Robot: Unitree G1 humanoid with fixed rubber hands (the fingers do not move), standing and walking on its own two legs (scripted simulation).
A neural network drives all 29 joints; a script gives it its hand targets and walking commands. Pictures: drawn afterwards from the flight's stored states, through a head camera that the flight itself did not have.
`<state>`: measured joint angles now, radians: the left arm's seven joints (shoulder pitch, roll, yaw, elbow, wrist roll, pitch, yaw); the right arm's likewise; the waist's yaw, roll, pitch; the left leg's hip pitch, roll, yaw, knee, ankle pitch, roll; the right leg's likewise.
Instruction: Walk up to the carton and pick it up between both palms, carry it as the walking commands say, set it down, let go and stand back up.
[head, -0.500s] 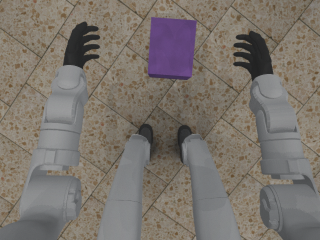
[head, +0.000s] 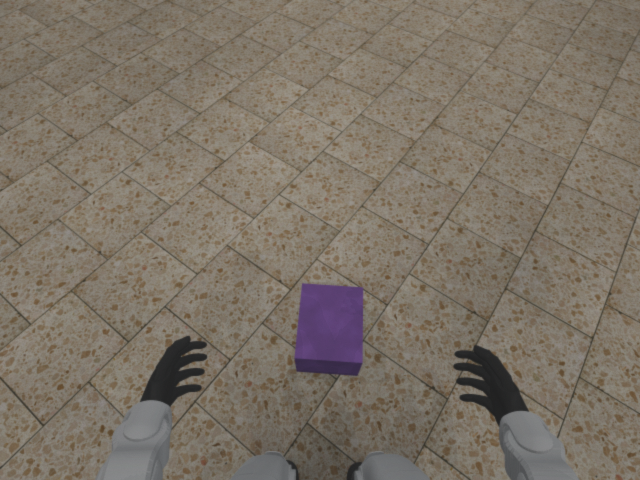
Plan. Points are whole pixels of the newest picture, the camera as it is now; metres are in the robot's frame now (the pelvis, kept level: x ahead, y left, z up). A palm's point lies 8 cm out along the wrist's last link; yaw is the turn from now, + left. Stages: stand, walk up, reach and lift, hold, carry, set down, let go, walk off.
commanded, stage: let go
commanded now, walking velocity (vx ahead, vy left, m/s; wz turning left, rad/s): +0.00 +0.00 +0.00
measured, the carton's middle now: (329, 329) +0.52 -0.03 -0.68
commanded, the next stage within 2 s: stand in 0.56 s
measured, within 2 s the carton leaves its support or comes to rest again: neither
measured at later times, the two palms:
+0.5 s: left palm (144, 408) +0.21 +0.23 -0.05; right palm (508, 395) +0.21 -0.23 -0.06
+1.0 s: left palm (84, 443) +0.17 +0.29 -0.05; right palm (561, 426) +0.18 -0.29 -0.07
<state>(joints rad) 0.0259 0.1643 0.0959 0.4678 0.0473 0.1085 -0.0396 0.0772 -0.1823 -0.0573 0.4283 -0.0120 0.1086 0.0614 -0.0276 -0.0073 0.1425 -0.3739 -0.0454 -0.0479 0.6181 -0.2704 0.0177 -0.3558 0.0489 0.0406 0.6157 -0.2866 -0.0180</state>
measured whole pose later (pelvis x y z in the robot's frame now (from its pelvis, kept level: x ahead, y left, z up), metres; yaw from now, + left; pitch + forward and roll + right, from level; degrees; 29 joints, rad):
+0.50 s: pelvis +0.05 +0.00 +0.01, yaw +0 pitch -8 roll +0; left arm 0.23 0.20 0.02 0.41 0.01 0.14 -0.07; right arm 0.21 -0.21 -0.04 0.41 -0.03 0.16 0.06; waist 0.01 0.01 0.14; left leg -0.06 -0.04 -0.04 0.51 -0.32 0.02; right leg -0.04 0.05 0.05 0.50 -0.32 -0.02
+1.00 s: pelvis +0.05 +0.00 +0.01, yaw +1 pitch -3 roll +0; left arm 0.28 0.31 0.07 0.71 0.05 -0.01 0.00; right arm 0.28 -0.31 -0.08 0.73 -0.05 -0.02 0.00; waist 0.00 0.03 -0.17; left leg -0.15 -0.04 -0.06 0.53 -0.32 0.02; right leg -0.12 0.05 0.03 0.50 -0.33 -0.03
